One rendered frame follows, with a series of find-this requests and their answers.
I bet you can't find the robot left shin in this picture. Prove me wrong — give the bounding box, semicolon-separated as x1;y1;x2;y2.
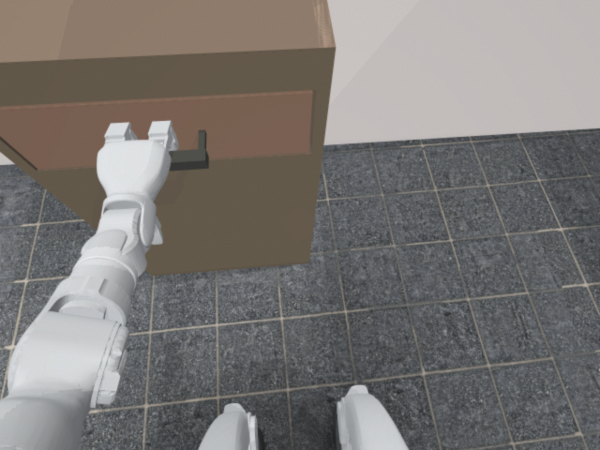
223;403;247;413

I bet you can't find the left robot thigh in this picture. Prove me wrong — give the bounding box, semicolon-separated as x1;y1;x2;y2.
198;411;259;450

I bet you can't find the left robot upper arm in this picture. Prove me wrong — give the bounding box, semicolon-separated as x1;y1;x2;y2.
0;311;129;450

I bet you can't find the drawer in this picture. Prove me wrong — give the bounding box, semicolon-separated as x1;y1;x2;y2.
0;90;313;169

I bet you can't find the cabinet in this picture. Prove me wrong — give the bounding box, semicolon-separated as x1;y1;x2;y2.
0;0;336;276

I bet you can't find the robot left forearm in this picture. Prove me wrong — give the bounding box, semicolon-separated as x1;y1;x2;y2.
7;193;157;393

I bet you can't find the handle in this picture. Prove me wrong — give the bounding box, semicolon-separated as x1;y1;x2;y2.
169;130;209;171

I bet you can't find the left robot hand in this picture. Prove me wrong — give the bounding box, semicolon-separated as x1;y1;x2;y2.
97;121;178;245

